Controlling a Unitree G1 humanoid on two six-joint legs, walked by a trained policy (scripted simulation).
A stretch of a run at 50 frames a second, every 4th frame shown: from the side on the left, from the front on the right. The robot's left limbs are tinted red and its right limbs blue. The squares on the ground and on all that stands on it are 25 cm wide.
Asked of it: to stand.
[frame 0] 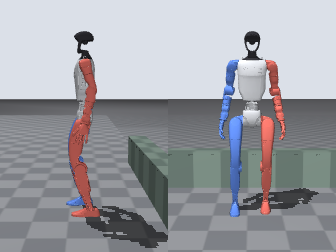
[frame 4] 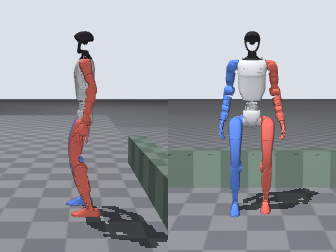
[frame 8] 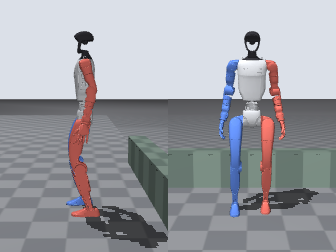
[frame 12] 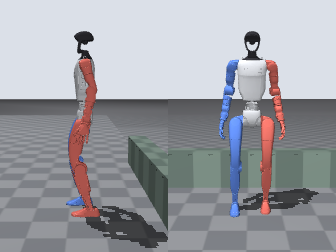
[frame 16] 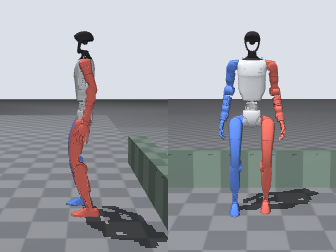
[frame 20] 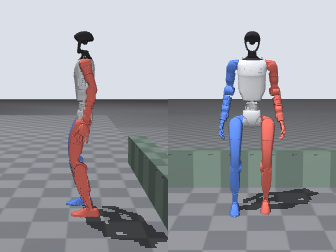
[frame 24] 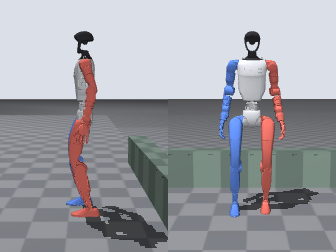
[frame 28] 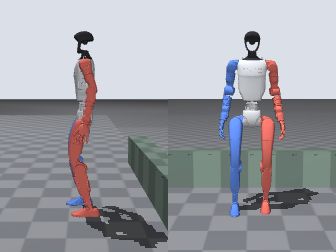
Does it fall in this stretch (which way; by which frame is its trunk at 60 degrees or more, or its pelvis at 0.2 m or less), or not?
no
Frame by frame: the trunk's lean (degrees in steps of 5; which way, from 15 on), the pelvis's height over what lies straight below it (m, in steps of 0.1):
0: 0, 0.8
4: 0, 0.8
8: 0, 0.8
12: 0, 0.8
16: 0, 0.8
20: 0, 0.8
24: 0, 0.8
28: 0, 0.8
